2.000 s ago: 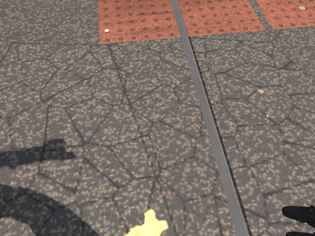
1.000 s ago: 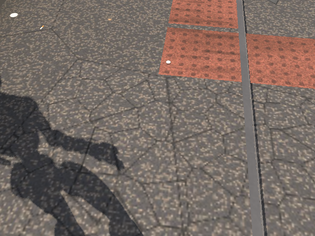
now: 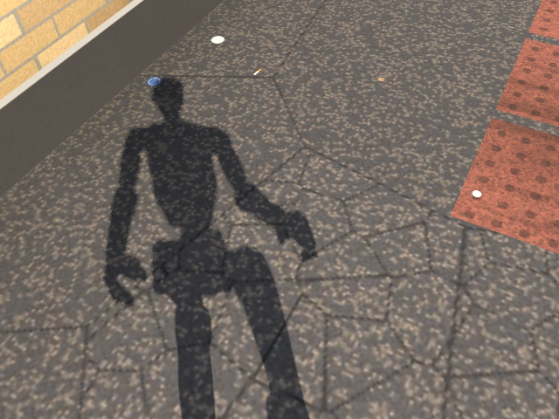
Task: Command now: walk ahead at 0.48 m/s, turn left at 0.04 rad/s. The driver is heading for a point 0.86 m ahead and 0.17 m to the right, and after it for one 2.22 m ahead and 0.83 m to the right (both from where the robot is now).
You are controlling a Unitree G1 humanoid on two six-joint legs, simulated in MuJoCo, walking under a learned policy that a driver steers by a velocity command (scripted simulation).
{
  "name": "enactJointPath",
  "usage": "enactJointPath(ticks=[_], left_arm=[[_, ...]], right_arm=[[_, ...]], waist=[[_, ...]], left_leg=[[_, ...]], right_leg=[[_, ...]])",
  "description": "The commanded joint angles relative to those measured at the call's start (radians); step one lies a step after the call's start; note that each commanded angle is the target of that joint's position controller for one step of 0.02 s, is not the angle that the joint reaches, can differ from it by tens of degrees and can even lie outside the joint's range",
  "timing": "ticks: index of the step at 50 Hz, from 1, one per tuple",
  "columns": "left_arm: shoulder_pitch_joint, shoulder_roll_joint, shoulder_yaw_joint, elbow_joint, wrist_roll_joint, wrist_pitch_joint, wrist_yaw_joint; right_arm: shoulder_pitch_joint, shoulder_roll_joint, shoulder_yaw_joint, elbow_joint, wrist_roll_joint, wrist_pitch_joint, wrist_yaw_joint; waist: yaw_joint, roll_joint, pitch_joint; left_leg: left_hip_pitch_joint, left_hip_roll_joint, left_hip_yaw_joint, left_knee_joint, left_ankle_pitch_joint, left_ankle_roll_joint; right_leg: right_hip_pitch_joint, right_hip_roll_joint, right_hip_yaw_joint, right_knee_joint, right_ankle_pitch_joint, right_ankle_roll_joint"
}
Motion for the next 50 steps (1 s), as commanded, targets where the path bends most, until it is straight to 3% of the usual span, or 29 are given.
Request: enactJointPath(ticks=[1,3,5,8,10,11,12,13,14,15,16,17,18,19,21,24,29,34,37,38,39,40,41,42,43,44,45,46,50], left_arm=[[-0.046,0.170,0.036,-0.063,-0.008,-0.012,0.012],[-0.004,0.179,0.036,-0.047,-0.013,-0.006,0.016],[0.044,0.189,0.037,-0.026,-0.018,0.001,0.019],[0.068,0.199,0.042,-0.003,-0.022,0.019,0.023],[0.069,0.216,0.048,0.001,-0.021,0.030,0.028],[0.052,0.226,0.050,-0.002,-0.019,0.037,0.030],[0.037,0.213,0.042,-0.012,-0.012,0.040,0.032],[0.046,0.145,0.016,-0.046,0.019,0.038,0.033],[0.209,0.027,-0.017,-0.048,-0.006,0.022,0.024],[0.118,0.159,0.014,-0.034,-0.033,0.013,0.021],[0.017,0.194,0.029,-0.069,-0.050,0.009,0.020],[-0.028,0.178,0.027,-0.078,-0.042,0.009,0.025],[-0.041,0.165,0.032,-0.079,-0.027,0.015,0.026],[-0.009,0.147,0.033,-0.072,-0.029,0.028,0.025],[0.015,0.108,0.030,-0.065,-0.031,0.054,0.026],[-0.050,0.098,0.032,-0.098,-0.021,0.072,0.030],[-0.196,0.071,0.018,-0.147,-0.016,0.052,-0.002],[-0.329,0.076,0.014,-0.226,-0.016,0.052,-0.031],[-0.270,0.119,0.038,-0.244,-0.015,0.062,-0.037],[-0.167,0.153,0.058,-0.224,-0.017,0.067,-0.034],[0.000,0.208,0.092,-0.182,-0.020,0.071,-0.021],[0.120,0.304,0.121,-0.157,-0.025,0.083,0.002],[0.047,0.363,0.121,-0.195,-0.024,0.068,-0.002],[0.053,0.267,0.093,-0.213,-0.019,0.051,-0.013],[0.028,0.224,0.080,-0.205,-0.011,0.037,-0.014],[-0.032,0.202,0.072,-0.207,-0.012,0.029,-0.015],[-0.087,0.167,0.063,-0.216,-0.010,0.026,-0.011],[-0.114,0.157,0.056,-0.232,0.002,0.025,-0.005],[-0.087,0.192,0.066,-0.221,-0.006,0.022,0.019]], right_arm=[[-0.089,-0.022,0.002,-0.090,-0.003,-0.021,0.006],[-0.170,-0.007,0.010,-0.106,0.003,-0.030,0.017],[-0.230,-0.010,0.010,-0.122,0.010,-0.036,0.029],[-0.271,-0.034,0.001,-0.141,0.014,-0.040,0.045],[-0.227,-0.068,-0.015,-0.137,0.009,-0.041,0.045],[-0.132,-0.099,-0.031,-0.115,0.007,-0.041,0.040],[0.025,-0.143,-0.054,-0.073,0.005,-0.039,0.029],[0.209,-0.221,-0.072,-0.045,-0.013,-0.032,0.013],[0.213,-0.250,-0.073,-0.029,-0.017,-0.030,0.022],[0.192,-0.139,-0.049,-0.040,-0.009,-0.028,0.020],[0.126,-0.107,-0.037,-0.035,-0.004,-0.029,0.015],[0.066,-0.093,-0.031,-0.032,-0.007,-0.032,0.016],[0.021,-0.069,-0.026,-0.026,-0.012,-0.036,0.018],[-0.004,-0.059,-0.025,-0.020,-0.021,-0.045,0.018],[-0.031,-0.050,-0.028,-0.001,-0.018,-0.062,0.020],[-0.037,-0.076,-0.040,0.033,-0.020,-0.072,0.013],[-0.007,-0.121,-0.050,0.065,-0.016,-0.055,-0.004],[0.071,-0.163,-0.065,0.109,0.009,-0.018,-0.009],[0.046,-0.203,-0.077,0.105,0.023,0.006,-0.016],[0.032,-0.210,-0.078,0.101,0.027,0.014,-0.019],[0.019,-0.194,-0.070,0.096,0.030,0.017,-0.021],[0.055,-0.120,-0.042,0.075,-0.007,0.007,-0.021],[0.109,-0.026,-0.010,0.020,-0.016,-0.024,-0.009],[0.002,-0.128,-0.027,0.014,0.016,-0.058,0.007],[-0.067,-0.141,-0.029,-0.014,0.043,-0.075,0.013],[-0.072,-0.124,-0.025,-0.009,0.028,-0.081,0.005],[-0.067,-0.134,-0.032,0.002,0.000,-0.076,-0.002],[-0.047,-0.135,-0.035,0.007,-0.008,-0.066,-0.001],[-0.077,-0.089,-0.024,-0.005,-0.023,-0.033,-0.004]], waist=[[-0.006,-0.113,0.038],[0.025,-0.111,0.050],[0.045,-0.109,0.064],[0.028,-0.115,0.070],[-0.016,-0.131,0.031],[-0.076,-0.139,-0.033],[-0.158,-0.128,-0.138],[-0.210,0.002,-0.312],[-0.115,0.269,-0.464],[-0.165,0.139,-0.368],[-0.155,0.093,-0.203],[-0.122,0.017,-0.125],[-0.092,0.015,-0.069],[-0.059,0.045,-0.057],[-0.032,0.041,-0.029],[-0.028,0.016,0.029],[-0.080,-0.016,0.061],[-0.123,-0.022,0.095],[-0.059,0.028,0.020],[0.004,0.033,-0.041],[0.096,0.009,-0.127],[0.113,-0.163,-0.213],[0.002,-0.342,-0.334],[0.080,-0.179,-0.353],[0.070,-0.141,-0.213],[0.017,-0.043,-0.116],[-0.017,-0.043,-0.083],[-0.044,-0.071,-0.068],[-0.051,-0.068,-0.036]], left_leg=[[-0.048,0.009,0.018,-0.189,0.159,-0.015],[0.014,-0.018,0.044,-0.324,0.265,-0.011],[0.035,-0.034,0.045,-0.398,0.312,-0.001],[0.022,-0.045,0.027,-0.465,0.253,0.036],[0.120,-0.076,0.034,-0.481,0.165,0.064],[0.261,-0.102,0.055,-0.498,0.147,0.088],[0.505,-0.083,0.048,-0.501,0.180,0.119],[0.839,0.131,-0.174,-0.439,0.208,0.177],[1.098,0.341,-0.631,-0.561,-0.043,0.317],[1.008,0.302,-0.624,-0.637,-0.156,0.270],[0.867,0.271,-0.456,-0.664,-0.117,0.231],[0.730,0.234,-0.352,-0.696,-0.013,0.214],[0.629,0.198,-0.265,-0.731,0.058,0.206],[0.558,0.178,-0.201,-0.768,0.090,0.200],[0.484,0.166,-0.113,-0.825,0.136,0.212],[0.464,0.166,-0.007,-0.865,0.206,0.213],[0.524,0.136,0.152,-0.869,0.266,0.183],[0.706,0.194,0.201,-0.801,0.357,0.164],[0.761,0.198,0.241,-0.618,0.781,0.129],[0.742,0.182,0.258,-0.467,0.893,0.113],[0.637,0.140,0.282,-0.243,0.840,0.077],[0.359,0.075,0.282,0.084,0.333,0.027],[-0.033,-0.152,0.105,0.409,-0.396,-0.025],[-0.137,-0.100,-0.072,0.448,-0.365,-0.001],[-0.178,-0.062,-0.057,0.400,-0.278,0.022],[-0.140,-0.016,-0.053,0.302,-0.201,0.025],[-0.075,0.014,-0.053,0.213,-0.156,0.017],[-0.013,0.027,-0.057,0.182,-0.124,0.008],[0.014,0.009,-0.021,0.001,-0.019,-0.058]], right_leg=[[-0.009,-0.228,0.135,-0.142,0.336,-0.147],[-0.019,-0.215,0.100,-0.149,0.319,-0.132],[0.018,-0.243,0.110,-0.147,0.302,-0.132],[0.138,-0.296,0.119,-0.095,0.375,-0.112],[0.181,-0.306,0.138,0.001,0.575,-0.094],[0.170,-0.287,0.127,0.118,0.720,-0.080],[0.078,-0.237,0.100,0.307,0.713,-0.051],[-0.152,-0.162,0.070,0.632,0.361,-0.019],[-0.486,-0.010,0.113,0.934,-0.375,0.024],[-0.576,-0.060,0.192,1.017,-0.363,0.022],[-0.622,-0.100,0.161,1.016,-0.268,0.021],[-0.592,-0.142,0.141,0.980,-0.185,0.030],[-0.561,-0.168,0.140,0.935,-0.133,0.038],[-0.498,-0.191,0.147,0.919,-0.093,0.045],[-0.467,-0.201,0.137,0.900,-0.068,0.060],[-0.545,-0.211,0.151,0.815,0.032,0.078],[-0.542,-0.190,0.077,0.519,0.265,0.070],[-0.599,-0.166,0.010,0.382,0.181,0.023],[-0.459,-0.082,-0.068,0.369,0.031,-0.034],[-0.325,-0.036,-0.092,0.355,0.007,-0.062],[-0.076,0.005,-0.084,0.289,0.067,-0.102],[0.219,-0.164,0.191,0.279,0.117,-0.168],[0.482,-0.376,0.794,0.103,-0.111,-0.376],[0.481,-0.394,0.826,0.004,-0.181,-0.342],[0.368,-0.364,0.685,-0.001,-0.134,-0.299],[0.214,-0.318,0.564,0.002,-0.010,-0.264],[0.110,-0.281,0.477,-0.002,0.105,-0.243],[0.037,-0.257,0.436,-0.020,0.183,-0.239],[-0.080,-0.210,0.325,-0.053,0.345,-0.239]])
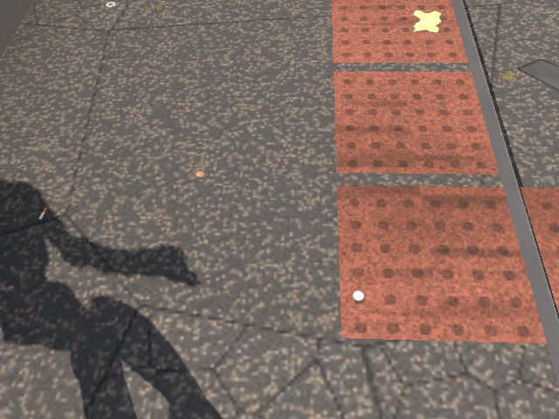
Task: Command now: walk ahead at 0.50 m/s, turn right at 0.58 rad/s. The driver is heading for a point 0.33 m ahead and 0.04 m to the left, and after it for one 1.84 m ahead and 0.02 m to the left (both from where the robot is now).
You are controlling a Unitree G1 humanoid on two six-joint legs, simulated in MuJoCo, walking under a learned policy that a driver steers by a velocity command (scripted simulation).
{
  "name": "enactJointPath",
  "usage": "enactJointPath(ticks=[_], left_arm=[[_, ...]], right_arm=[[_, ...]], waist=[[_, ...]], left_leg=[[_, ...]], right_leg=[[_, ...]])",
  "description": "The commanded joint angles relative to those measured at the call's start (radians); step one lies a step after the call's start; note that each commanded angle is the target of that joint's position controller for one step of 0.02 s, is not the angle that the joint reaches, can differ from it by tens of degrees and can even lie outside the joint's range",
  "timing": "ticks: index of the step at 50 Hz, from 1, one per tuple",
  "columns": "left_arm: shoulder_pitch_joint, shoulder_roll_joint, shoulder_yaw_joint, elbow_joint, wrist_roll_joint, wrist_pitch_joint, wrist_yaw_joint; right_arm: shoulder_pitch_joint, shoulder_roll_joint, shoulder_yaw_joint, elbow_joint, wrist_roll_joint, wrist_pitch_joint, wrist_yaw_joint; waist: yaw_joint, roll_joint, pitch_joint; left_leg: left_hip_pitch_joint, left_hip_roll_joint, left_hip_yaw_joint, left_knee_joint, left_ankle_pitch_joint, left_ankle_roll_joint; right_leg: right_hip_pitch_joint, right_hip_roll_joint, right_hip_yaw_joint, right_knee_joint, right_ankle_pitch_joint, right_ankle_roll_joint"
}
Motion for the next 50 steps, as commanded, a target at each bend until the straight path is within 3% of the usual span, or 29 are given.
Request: enactJointPath(ticks=[1,4,8,11,13,14,15,16,17,18,19,20,21,23,25,27,29,30,31,32,33,35,40,50], left_arm=[[-0.018,0.173,0.047,-0.072,-0.004,-0.019,0.024],[0.011,0.162,0.042,-0.051,-0.007,-0.012,0.034],[0.083,0.163,0.040,-0.004,-0.010,-0.012,0.032],[0.089,0.156,0.039,0.019,-0.002,0.004,0.041],[0.047,0.145,0.034,0.011,0.000,0.012,0.045],[0.041,0.114,0.021,-0.010,0.011,0.011,0.046],[0.160,0.063,0.000,-0.009,0.012,0.004,0.046],[0.251,0.080,-0.001,0.023,0.003,0.002,0.040],[0.197,0.160,0.019,0.028,-0.014,0.012,0.038],[0.098,0.168,0.023,0.010,-0.016,0.024,0.043],[0.038,0.157,0.022,-0.004,-0.004,0.039,0.048],[0.024,0.140,0.023,-0.009,0.006,0.055,0.053],[0.047,0.104,0.016,-0.002,0.007,0.067,0.056],[0.073,0.055,0.001,0.012,0.012,0.072,0.061],[0.056,0.049,-0.005,0.016,0.014,0.069,0.063],[0.038,0.066,0.000,0.023,0.013,0.075,0.061],[0.015,0.062,0.001,0.027,0.022,0.080,0.057],[-0.015,0.068,0.001,0.017,0.034,0.081,0.057],[-0.042,0.091,0.003,-0.002,0.041,0.079,0.061],[-0.073,0.155,0.015,-0.010,0.033,0.079,0.066],[-0.073,0.140,0.018,0.009,0.027,0.076,0.061],[-0.088,0.078,0.001,0.013,0.035,0.059,0.055],[-0.068,0.079,0.001,0.037,0.021,0.033,0.054],[-0.080,0.075,-0.002,0.098,0.017,0.037,0.055]], right_arm=[[-0.008,-0.066,-0.016,-0.058,-0.009,0.007,-0.005],[-0.096,-0.034,0.002,-0.069,-0.001,0.001,0.007],[-0.183,-0.052,0.001,-0.094,0.013,-0.016,0.027],[-0.161,-0.082,-0.013,-0.095,-0.004,-0.030,0.035],[-0.031,-0.103,-0.028,-0.057,-0.018,-0.041,0.032],[0.069,-0.147,-0.037,-0.045,-0.033,-0.047,0.028],[0.170,-0.202,-0.047,-0.031,-0.052,-0.038,0.024],[0.227,-0.140,-0.036,0.005,-0.018,-0.021,0.035],[0.186,-0.114,-0.028,-0.006,0.012,-0.007,0.037],[0.110,-0.087,-0.017,-0.019,0.010,0.005,0.034],[0.036,-0.050,0.001,-0.023,0.004,0.012,0.033],[-0.013,-0.026,0.013,-0.024,-0.003,0.015,0.032],[-0.041,-0.033,0.011,-0.015,-0.011,0.021,0.033],[-0.065,-0.050,0.006,0.000,-0.020,0.024,0.029],[-0.049,-0.069,0.000,0.023,-0.012,0.029,0.023],[-0.047,-0.077,0.001,0.040,-0.004,0.041,0.019],[-0.067,-0.065,0.011,0.049,0.003,0.053,0.019],[-0.048,-0.041,0.021,0.062,0.002,0.055,0.021],[-0.022,-0.020,0.031,0.075,-0.008,0.056,0.023],[0.030,-0.030,0.028,0.084,-0.016,0.056,0.025],[0.025,-0.030,0.028,0.090,-0.014,0.061,0.020],[0.002,-0.033,0.028,0.096,-0.007,0.068,0.010],[0.015,-0.037,0.026,0.135,-0.003,0.072,0.002],[0.000,-0.051,0.020,0.219,0.006,0.098,-0.013]], waist=[[-0.027,-0.051,-0.076],[0.018,-0.094,-0.067],[0.062,-0.108,-0.038],[0.040,-0.131,-0.040],[-0.035,-0.138,-0.112],[-0.076,-0.092,-0.232],[-0.069,0.117,-0.397],[-0.068,0.246,-0.506],[-0.080,0.135,-0.408],[-0.075,0.065,-0.291],[-0.053,0.028,-0.194],[-0.020,0.038,-0.154],[0.004,0.075,-0.134],[0.016,0.120,-0.150],[0.001,0.112,-0.202],[-0.004,0.095,-0.212],[0.008,0.080,-0.171],[0.003,0.066,-0.138],[-0.010,0.031,-0.114],[-0.062,-0.054,-0.080],[-0.056,-0.108,-0.065],[-0.045,-0.105,-0.046],[-0.039,-0.074,-0.102],[-0.041,-0.027,-0.103]], left_leg=[[-0.049,-0.005,0.013,-0.155,0.137,-0.044],[0.025,-0.038,0.030,-0.392,0.350,-0.049],[0.044,-0.054,0.024,-0.517,0.417,-0.016],[0.058,-0.079,0.027,-0.584,0.334,0.035],[0.237,-0.106,0.068,-0.651,0.412,0.081],[0.461,-0.003,-0.010,-0.595,0.701,0.130],[0.827,0.230,-0.282,-0.532,0.986,0.295],[0.921,0.338,-0.497,-0.573,0.974,0.389],[0.820,0.308,-0.455,-0.613,0.739,0.355],[0.697,0.259,-0.359,-0.645,0.605,0.310],[0.549,0.213,-0.278,-0.686,0.567,0.286],[0.434,0.178,-0.222,-0.718,0.536,0.264],[0.341,0.135,-0.167,-0.748,0.528,0.247],[0.279,0.097,-0.083,-0.759,0.632,0.253],[0.310,0.106,-0.068,-0.750,0.648,0.260],[0.309,0.110,-0.070,-0.754,0.476,0.251],[0.250,0.077,-0.067,-0.760,0.173,0.211],[0.217,0.050,-0.067,-0.763,0.023,0.167],[0.188,0.019,-0.060,-0.748,-0.097,0.118],[0.179,-0.045,-0.016,-0.733,-0.155,0.079],[0.249,-0.073,0.030,-0.708,-0.112,0.057],[0.295,-0.070,0.036,-0.662,-0.019,0.057],[0.344,-0.063,0.041,-0.616,0.191,0.061],[0.402,-0.058,0.037,-0.605,0.281,0.051]], right_leg=[[0.046,-0.241,0.239,-0.169,0.291,-0.176],[0.020,-0.194,0.168,-0.160,0.201,-0.119],[0.090,-0.248,0.219,-0.133,0.120,-0.105],[0.202,-0.274,0.255,-0.016,0.328,-0.070],[0.213,-0.222,0.228,0.138,0.541,-0.021],[0.130,-0.165,0.198,0.311,0.451,0.022],[-0.148,-0.048,0.138,0.653,0.012,0.101],[-0.274,0.005,0.162,0.842,-0.530,0.138],[-0.334,-0.041,0.194,0.918,-0.506,0.147],[-0.367,-0.080,0.151,0.913,-0.451,0.155],[-0.356,-0.115,0.118,0.838,-0.407,0.162],[-0.292,-0.157,0.104,0.745,-0.367,0.163],[-0.205,-0.162,0.074,0.648,-0.335,0.170],[-0.088,-0.154,0.029,0.487,-0.293,0.183],[-0.020,-0.157,0.021,0.364,-0.185,0.180],[0.038,-0.153,0.012,0.267,-0.086,0.170],[0.118,-0.139,-0.006,0.132,0.013,0.147],[0.144,-0.152,0.014,0.071,0.049,0.130],[0.162,-0.208,0.078,0.032,0.095,0.108],[0.116,-0.236,0.106,0.047,0.048,0.077],[0.013,-0.205,0.088,0.039,-0.125,0.068],[-0.029,-0.183,0.075,0.023,-0.103,0.093],[0.043,-0.175,0.060,0.079,0.143,0.103],[0.066,-0.160,0.040,0.079,0.221,0.096]])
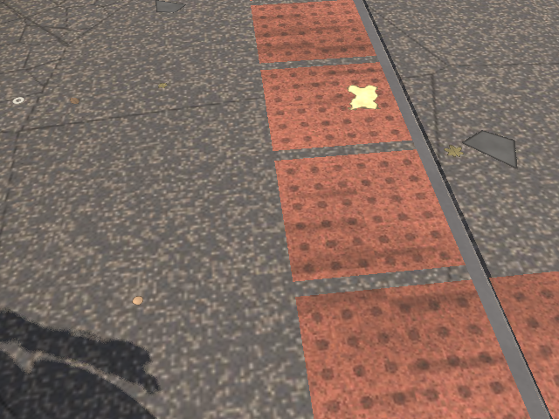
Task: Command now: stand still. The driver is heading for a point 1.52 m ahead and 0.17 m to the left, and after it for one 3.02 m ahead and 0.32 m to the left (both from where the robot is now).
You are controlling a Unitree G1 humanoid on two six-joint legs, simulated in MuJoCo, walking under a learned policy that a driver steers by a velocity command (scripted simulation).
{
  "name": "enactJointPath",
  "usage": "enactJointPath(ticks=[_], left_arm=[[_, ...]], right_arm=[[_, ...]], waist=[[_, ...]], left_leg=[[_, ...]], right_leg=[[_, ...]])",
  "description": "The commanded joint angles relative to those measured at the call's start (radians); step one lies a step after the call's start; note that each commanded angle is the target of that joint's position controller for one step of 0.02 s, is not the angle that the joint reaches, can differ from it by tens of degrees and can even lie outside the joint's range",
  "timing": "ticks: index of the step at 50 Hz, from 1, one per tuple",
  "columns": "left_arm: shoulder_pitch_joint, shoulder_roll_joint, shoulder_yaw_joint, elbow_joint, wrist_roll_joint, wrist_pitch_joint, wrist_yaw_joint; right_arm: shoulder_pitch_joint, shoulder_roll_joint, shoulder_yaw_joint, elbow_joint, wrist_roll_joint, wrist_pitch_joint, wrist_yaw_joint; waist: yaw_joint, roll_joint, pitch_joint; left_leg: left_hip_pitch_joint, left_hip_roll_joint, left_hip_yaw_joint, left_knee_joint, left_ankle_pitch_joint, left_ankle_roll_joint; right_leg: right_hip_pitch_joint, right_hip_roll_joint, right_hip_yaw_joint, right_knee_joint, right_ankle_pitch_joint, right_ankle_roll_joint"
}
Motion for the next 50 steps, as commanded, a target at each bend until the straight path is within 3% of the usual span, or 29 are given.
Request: enactJointPath(ticks=[1,14,28,50], left_arm=[[0.009,0.125,0.030,-0.027,-0.001,-0.011,0.004],[0.002,0.117,0.023,0.089,-0.002,-0.007,0.010],[0.027,0.098,0.009,0.193,-0.003,-0.008,0.014],[0.096,0.056,-0.008,0.272,-0.007,-0.009,0.016]], right_arm=[[-0.009,-0.107,-0.022,-0.016,0.002,-0.002,-0.009],[-0.002,-0.107,-0.023,0.064,0.001,0.008,-0.025],[0.051,-0.083,-0.016,0.107,0.000,0.005,-0.033],[0.157,-0.040,-0.005,0.121,0.003,-0.001,-0.038]], waist=[[-0.001,0.000,-0.069],[-0.004,-0.003,-0.031],[-0.001,0.003,0.000],[0.005,0.005,0.018]], left_leg=[[0.036,0.040,-0.038,-0.060,0.272,0.020],[0.030,0.037,-0.034,-0.089,0.200,0.016],[0.004,0.029,-0.030,-0.115,0.117,0.015],[-0.013,0.023,-0.027,-0.118,0.110,0.018]], right_leg=[[0.034,-0.040,0.033,-0.065,0.357,-0.030],[0.025,-0.022,0.008,-0.105,0.258,-0.023],[-0.003,-0.010,-0.005,-0.132,0.156,-0.019],[-0.027,-0.003,-0.015,-0.138,0.131,-0.018]])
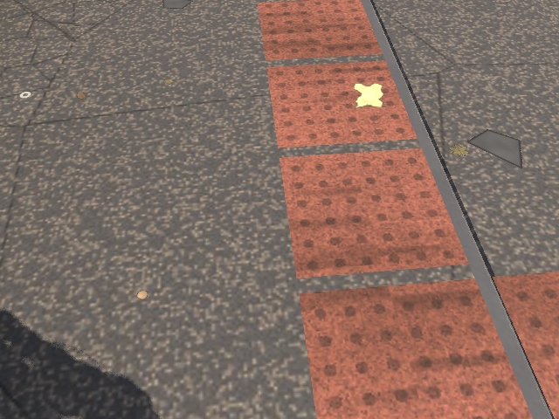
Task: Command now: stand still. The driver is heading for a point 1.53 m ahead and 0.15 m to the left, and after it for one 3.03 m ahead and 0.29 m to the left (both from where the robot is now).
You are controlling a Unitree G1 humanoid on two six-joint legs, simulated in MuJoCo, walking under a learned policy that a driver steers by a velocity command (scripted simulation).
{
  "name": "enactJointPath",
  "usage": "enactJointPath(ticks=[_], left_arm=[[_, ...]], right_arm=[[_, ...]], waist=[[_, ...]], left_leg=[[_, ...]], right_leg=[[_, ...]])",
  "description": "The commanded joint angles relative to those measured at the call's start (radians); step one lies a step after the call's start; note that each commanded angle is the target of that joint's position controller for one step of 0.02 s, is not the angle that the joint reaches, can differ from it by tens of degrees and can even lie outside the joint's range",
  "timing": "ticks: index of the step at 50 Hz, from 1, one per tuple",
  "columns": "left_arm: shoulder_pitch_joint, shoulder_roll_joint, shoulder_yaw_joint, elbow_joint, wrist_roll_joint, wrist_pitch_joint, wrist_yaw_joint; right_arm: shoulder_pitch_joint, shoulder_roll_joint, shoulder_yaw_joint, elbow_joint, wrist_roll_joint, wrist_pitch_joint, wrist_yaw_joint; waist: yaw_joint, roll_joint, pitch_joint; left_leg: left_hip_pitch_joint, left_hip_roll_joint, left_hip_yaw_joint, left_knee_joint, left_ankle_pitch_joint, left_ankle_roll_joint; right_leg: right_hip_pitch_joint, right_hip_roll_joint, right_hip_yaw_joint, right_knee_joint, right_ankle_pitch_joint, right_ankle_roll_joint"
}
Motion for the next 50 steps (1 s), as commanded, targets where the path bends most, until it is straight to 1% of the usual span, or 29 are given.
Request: enactJointPath(ticks=[1,22,49,50], left_arm=[[0.052,0.094,0.014,-0.013,-0.001,-0.005,0.003],[0.092,0.072,0.012,0.000,-0.003,-0.004,0.006],[0.126,0.051,0.016,-0.003,-0.005,-0.006,0.007],[0.146,0.039,0.013,0.008,-0.005,-0.005,0.008]], right_arm=[[0.049,-0.095,-0.014,-0.020,0.000,-0.006,-0.003],[0.108,-0.069,-0.016,-0.025,0.003,-0.009,-0.007],[0.146,-0.048,-0.021,-0.028,0.005,-0.012,-0.010],[0.165,-0.036,-0.018,-0.017,0.004,-0.011,-0.011]], waist=[[0.000,-0.001,0.017],[0.003,-0.001,0.026],[0.003,-0.001,0.037],[0.003,0.000,0.012]], left_leg=[[-0.007,0.018,-0.016,-0.092,0.084,0.019],[-0.010,0.016,-0.014,-0.085,0.103,0.020],[-0.013,0.015,-0.011,-0.079,0.101,0.019],[-0.002,0.005,-0.002,-0.085,0.000,0.021]], right_leg=[[-0.036,-0.006,-0.001,-0.086,0.094,-0.020],[-0.040,-0.004,-0.004,-0.081,0.105,-0.020],[-0.046,-0.003,-0.005,-0.076,0.103,-0.021],[-0.035,0.008,-0.018,-0.078,0.012,-0.023]])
